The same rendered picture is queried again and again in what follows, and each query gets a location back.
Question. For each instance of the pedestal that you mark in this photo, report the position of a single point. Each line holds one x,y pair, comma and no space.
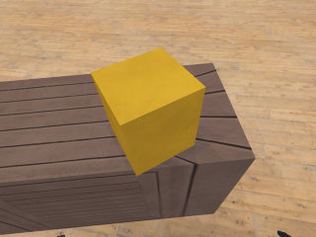
61,164

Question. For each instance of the carton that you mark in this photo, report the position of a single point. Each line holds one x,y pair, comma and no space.
153,104

